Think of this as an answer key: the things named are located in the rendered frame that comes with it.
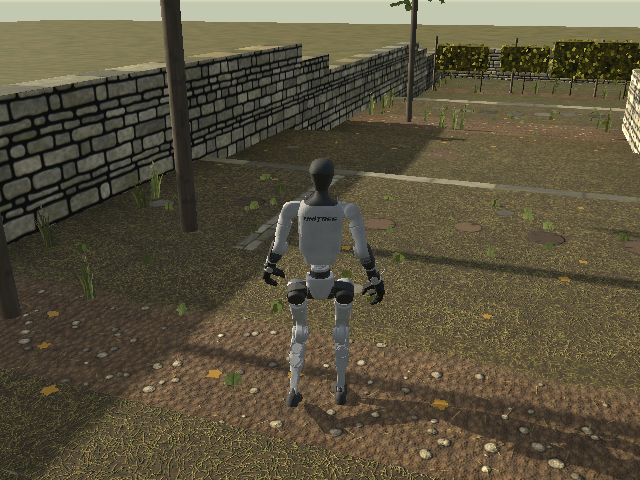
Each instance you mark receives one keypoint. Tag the robot right forearm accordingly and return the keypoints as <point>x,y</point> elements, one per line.
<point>370,267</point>

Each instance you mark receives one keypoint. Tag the robot left forearm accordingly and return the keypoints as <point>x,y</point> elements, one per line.
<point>272,260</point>

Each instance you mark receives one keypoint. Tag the robot left upper arm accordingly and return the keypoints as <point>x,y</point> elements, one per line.
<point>289,211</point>

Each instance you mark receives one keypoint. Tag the right robot hand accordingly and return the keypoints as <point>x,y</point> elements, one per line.
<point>379,289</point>

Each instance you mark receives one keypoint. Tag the left robot hand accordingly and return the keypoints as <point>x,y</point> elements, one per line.
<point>268,280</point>

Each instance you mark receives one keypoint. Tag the humanoid robot torso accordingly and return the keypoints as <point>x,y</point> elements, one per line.
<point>320,236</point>

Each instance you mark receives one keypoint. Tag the robot right upper arm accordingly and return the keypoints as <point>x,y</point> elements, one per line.
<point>352,212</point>

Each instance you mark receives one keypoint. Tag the robot right shin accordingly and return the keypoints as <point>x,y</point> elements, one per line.
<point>341,361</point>

